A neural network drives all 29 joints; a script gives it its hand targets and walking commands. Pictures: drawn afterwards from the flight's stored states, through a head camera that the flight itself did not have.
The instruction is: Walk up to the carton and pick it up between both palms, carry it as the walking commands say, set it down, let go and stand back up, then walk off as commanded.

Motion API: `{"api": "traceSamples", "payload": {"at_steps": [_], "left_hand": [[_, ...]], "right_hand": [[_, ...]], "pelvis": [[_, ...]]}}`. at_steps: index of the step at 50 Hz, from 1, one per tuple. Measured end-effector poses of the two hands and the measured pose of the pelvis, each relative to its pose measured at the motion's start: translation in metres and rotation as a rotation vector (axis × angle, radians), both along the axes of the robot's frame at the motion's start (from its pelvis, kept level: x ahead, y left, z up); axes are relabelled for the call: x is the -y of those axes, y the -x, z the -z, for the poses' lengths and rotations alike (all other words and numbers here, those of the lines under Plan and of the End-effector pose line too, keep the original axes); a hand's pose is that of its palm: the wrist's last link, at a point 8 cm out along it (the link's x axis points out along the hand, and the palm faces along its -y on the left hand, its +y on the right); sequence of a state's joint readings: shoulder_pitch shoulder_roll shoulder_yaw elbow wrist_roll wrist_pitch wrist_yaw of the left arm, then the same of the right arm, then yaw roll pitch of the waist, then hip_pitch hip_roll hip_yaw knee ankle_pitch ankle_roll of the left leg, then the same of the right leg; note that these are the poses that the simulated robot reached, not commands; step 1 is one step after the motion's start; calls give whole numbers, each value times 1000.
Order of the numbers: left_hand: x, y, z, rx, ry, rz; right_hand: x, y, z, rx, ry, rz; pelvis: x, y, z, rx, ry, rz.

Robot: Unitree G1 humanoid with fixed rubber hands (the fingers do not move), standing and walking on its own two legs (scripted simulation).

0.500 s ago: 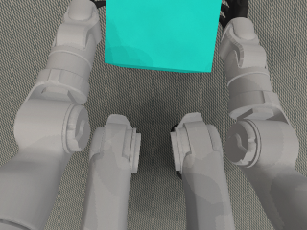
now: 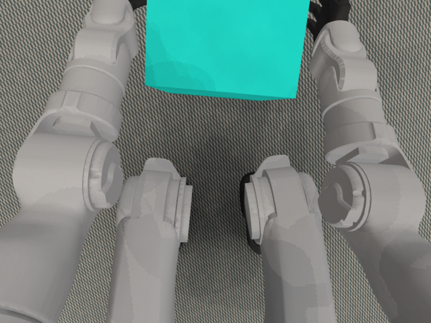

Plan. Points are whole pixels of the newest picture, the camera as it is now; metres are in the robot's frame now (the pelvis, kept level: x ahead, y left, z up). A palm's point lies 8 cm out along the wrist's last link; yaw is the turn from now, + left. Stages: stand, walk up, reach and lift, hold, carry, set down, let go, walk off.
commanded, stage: set down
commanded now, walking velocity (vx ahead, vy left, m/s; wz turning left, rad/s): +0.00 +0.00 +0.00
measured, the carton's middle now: (222, 31) +0.53 -0.01 -0.24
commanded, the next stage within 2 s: none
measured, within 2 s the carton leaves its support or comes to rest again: neither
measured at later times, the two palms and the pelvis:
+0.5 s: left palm (118, 0) +0.55 +0.14 -0.16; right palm (330, 23) +0.52 -0.16 -0.16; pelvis +0.00 +0.00 -0.01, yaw +0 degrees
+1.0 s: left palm out of the picture +0.55 +0.16 -0.17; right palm (351, 20) +0.52 -0.20 -0.17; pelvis +0.00 +0.00 +0.00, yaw +0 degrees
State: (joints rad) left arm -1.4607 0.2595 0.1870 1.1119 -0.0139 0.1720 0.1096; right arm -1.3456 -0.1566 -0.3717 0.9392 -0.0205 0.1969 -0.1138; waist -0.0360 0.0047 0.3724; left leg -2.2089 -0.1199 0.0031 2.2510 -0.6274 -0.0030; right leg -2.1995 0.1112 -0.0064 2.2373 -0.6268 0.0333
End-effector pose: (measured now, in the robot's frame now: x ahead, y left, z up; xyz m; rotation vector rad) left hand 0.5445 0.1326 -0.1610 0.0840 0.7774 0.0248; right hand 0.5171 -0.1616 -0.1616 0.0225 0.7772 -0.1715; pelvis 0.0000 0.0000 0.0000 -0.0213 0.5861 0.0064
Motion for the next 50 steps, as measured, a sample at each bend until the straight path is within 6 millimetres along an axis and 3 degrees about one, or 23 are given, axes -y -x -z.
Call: {"api": "traceSamples", "payload": {"at_steps": [36,50], "left_hand": [[-1,-2,5,46,19,38],[-31,-6,7,42,-19,-28]], "right_hand": [[2,-3,3,35,15,-44],[34,-7,5,27,49,9]], "pelvis": [[-2,6,3,31,10,2],[3,3,-3,-26,-3,5]]}}
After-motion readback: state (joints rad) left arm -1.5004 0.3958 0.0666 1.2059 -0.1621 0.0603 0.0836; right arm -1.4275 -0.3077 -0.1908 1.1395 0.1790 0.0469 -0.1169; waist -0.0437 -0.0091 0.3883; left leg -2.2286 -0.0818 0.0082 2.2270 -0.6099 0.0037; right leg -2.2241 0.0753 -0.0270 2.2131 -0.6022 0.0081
